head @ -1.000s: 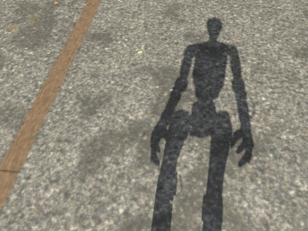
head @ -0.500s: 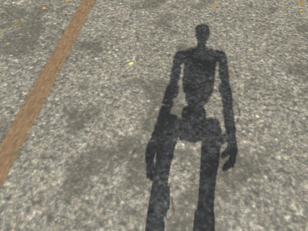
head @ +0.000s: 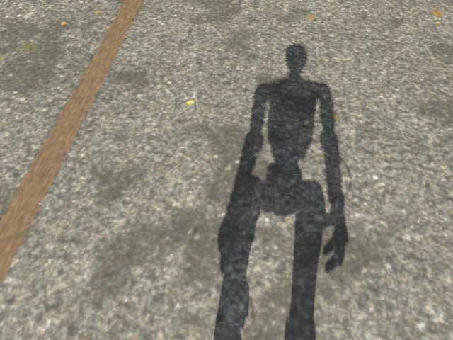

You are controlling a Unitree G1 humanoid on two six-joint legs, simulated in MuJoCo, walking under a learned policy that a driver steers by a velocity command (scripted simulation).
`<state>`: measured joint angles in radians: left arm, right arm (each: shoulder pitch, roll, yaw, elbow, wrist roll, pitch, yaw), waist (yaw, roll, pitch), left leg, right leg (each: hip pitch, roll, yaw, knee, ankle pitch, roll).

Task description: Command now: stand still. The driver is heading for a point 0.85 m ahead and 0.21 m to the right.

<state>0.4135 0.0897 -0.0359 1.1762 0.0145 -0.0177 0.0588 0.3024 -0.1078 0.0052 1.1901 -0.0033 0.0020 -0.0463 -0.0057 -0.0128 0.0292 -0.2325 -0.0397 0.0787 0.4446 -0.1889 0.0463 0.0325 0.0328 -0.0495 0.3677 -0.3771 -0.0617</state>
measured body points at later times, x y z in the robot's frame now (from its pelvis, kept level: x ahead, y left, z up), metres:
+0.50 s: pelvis +0.13 +0.06 -0.01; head +0.15 +0.06 +0.44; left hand +0.03 +0.28 -0.16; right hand +0.18 -0.20 -0.15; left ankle +0.17 +0.12 -0.74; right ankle -0.03 -0.06 -0.65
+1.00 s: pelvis +0.39 +0.01 -0.02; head +0.42 +0.00 +0.42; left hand +0.58 +0.21 -0.16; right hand +0.28 -0.21 -0.17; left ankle +0.21 +0.14 -0.65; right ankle +0.45 -0.04 -0.74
